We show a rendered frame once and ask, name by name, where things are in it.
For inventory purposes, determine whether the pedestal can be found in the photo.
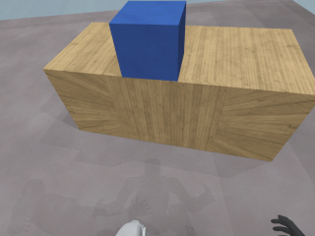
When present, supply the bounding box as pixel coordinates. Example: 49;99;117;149
42;22;315;162

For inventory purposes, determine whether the right robot hand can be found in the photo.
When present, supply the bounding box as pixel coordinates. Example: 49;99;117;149
271;215;305;236

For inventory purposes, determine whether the robot left thigh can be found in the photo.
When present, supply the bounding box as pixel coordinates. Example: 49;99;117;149
116;222;147;236

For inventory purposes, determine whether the carton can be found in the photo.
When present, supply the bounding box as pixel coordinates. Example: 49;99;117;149
109;0;186;82

